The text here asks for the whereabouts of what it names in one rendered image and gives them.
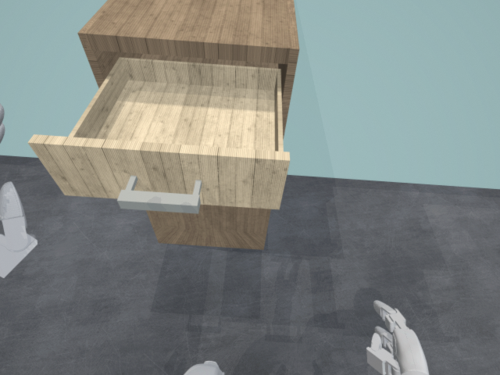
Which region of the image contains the handle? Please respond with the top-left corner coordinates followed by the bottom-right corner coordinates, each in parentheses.
top-left (117, 176), bottom-right (202, 214)

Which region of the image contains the drawer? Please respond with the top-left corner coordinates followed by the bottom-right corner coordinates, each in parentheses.
top-left (27, 57), bottom-right (290, 209)

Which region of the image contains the robot left hand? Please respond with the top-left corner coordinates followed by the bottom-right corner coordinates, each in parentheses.
top-left (0, 104), bottom-right (38, 278)

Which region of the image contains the cabinet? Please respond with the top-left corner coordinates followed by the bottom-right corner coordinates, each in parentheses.
top-left (78, 0), bottom-right (299, 250)

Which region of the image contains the robot right hand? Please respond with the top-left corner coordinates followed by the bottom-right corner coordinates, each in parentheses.
top-left (366, 300), bottom-right (429, 375)

